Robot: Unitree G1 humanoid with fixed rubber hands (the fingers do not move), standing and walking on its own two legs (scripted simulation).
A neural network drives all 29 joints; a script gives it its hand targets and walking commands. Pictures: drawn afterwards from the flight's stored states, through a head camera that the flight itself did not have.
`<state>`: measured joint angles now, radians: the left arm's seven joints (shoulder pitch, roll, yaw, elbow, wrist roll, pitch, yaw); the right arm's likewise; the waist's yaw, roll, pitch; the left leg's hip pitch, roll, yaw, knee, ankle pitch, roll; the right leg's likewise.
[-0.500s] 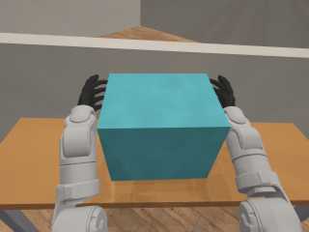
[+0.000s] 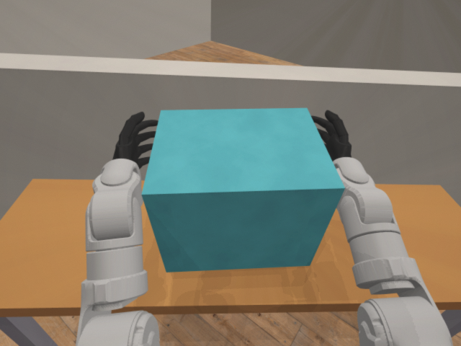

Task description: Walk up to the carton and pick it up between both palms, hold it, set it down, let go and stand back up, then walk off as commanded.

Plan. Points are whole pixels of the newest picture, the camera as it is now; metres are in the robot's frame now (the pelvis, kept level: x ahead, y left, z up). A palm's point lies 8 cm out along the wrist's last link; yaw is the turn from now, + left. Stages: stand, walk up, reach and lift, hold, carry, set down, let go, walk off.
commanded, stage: hold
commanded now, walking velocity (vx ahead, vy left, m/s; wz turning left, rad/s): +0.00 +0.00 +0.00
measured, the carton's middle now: (237, 189) +0.33 +0.00 +0.16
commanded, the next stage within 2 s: none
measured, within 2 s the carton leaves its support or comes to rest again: neither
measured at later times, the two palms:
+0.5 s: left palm (126, 160) +0.34 +0.17 +0.21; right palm (335, 157) +0.36 -0.17 +0.21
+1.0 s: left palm (126, 160) +0.34 +0.17 +0.21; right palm (334, 156) +0.36 -0.16 +0.21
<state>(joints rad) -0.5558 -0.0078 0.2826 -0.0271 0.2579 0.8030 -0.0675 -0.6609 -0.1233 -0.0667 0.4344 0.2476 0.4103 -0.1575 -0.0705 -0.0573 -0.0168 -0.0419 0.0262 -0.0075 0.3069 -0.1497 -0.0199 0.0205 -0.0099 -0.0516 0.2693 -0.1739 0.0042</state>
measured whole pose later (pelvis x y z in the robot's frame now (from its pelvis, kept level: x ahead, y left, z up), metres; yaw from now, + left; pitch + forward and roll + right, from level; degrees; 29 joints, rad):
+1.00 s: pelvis +0.00 +0.00 +0.00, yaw +0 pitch -6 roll +0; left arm -0.58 0.00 0.29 0.02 0.26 0.80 -0.06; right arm -0.69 -0.13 -0.07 0.47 0.25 0.42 -0.16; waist -0.06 -0.05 -0.03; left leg -0.06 0.02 -0.02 0.31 -0.15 -0.02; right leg 0.01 -0.01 -0.04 0.27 -0.17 0.00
